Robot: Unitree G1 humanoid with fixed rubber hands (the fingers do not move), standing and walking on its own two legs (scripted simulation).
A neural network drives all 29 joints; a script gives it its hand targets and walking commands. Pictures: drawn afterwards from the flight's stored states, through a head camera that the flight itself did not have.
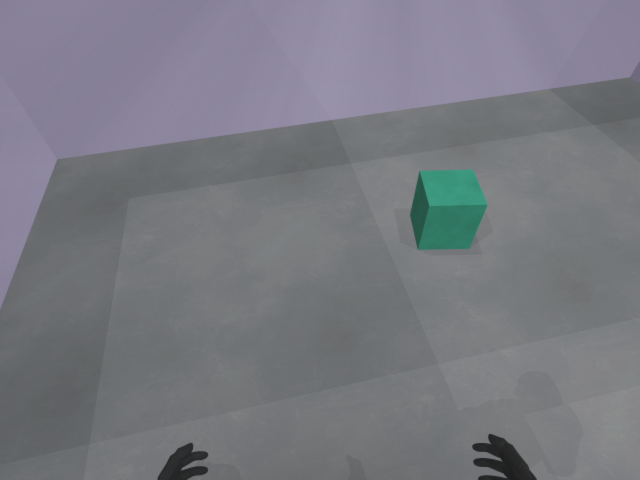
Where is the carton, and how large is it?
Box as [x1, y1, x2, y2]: [410, 170, 487, 249]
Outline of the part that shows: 419,171 410,213 418,249 468,248 487,204 473,171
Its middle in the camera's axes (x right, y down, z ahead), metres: +0.50 -0.11 +1.55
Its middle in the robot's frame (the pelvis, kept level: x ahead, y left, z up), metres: +1.15 -0.48 -0.64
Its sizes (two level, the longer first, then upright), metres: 0.210 0.200 0.250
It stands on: the floor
